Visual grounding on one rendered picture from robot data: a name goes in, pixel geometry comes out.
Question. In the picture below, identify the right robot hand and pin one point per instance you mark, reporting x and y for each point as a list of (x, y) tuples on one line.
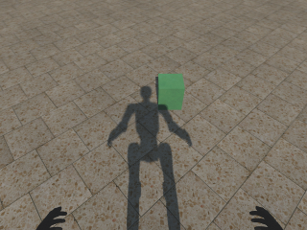
[(266, 219)]

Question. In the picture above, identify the carton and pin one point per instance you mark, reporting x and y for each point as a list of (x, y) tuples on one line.
[(170, 91)]

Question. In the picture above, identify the left robot hand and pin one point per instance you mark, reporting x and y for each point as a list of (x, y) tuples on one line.
[(51, 220)]

